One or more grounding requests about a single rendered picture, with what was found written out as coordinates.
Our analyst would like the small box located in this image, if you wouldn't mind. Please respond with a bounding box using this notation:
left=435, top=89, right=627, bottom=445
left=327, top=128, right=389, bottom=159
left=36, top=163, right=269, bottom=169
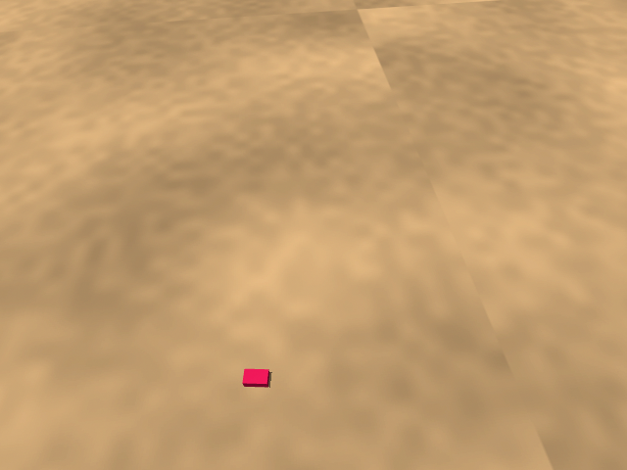
left=242, top=369, right=269, bottom=387

